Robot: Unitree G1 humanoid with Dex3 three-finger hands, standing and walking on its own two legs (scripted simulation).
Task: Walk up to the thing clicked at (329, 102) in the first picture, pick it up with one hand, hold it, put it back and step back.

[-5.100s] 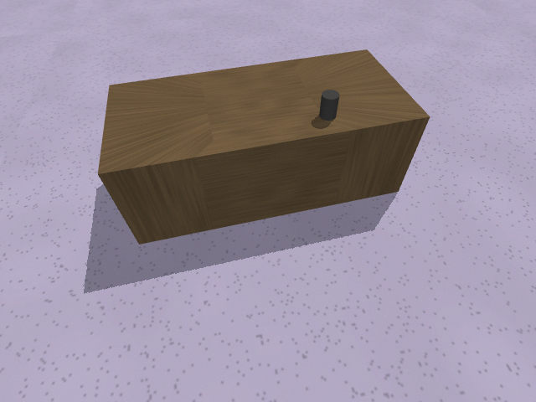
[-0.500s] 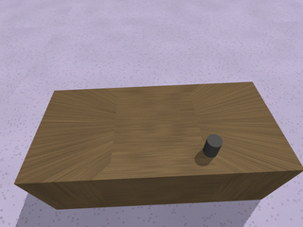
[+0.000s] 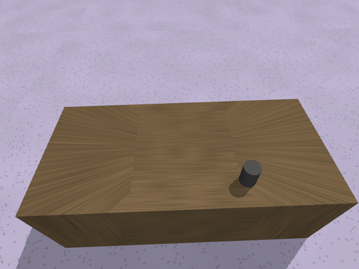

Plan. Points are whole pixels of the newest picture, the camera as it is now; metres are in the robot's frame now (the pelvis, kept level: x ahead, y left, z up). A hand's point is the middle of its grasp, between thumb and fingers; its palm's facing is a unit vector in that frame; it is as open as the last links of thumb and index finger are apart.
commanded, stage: stand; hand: right
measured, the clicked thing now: (249, 174) +0.49 -0.26 -0.28
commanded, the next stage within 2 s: go down in 1.98 s
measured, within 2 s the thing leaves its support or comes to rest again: neither
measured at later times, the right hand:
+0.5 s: hand out of the picture +0.05 -0.26 -0.16, palm faces -0.02 +0.95 -0.32, open 7.4 cm
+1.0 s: hand out of the picture +0.07 -0.26 -0.16, palm faces -0.04 +0.94 -0.33, open 7.4 cm
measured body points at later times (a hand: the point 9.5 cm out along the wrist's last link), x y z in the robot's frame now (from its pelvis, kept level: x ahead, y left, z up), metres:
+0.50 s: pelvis -0.01 -0.01 +0.00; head +0.00 -0.01 +0.45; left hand +0.05 +0.30 -0.13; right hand +0.05 -0.31 -0.14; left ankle -0.04 +0.13 -0.75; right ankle +0.04 -0.13 -0.75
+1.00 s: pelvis +0.00 -0.01 +0.00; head +0.01 -0.01 +0.45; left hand +0.07 +0.30 -0.13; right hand +0.07 -0.31 -0.14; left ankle -0.04 +0.13 -0.75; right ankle +0.04 -0.13 -0.75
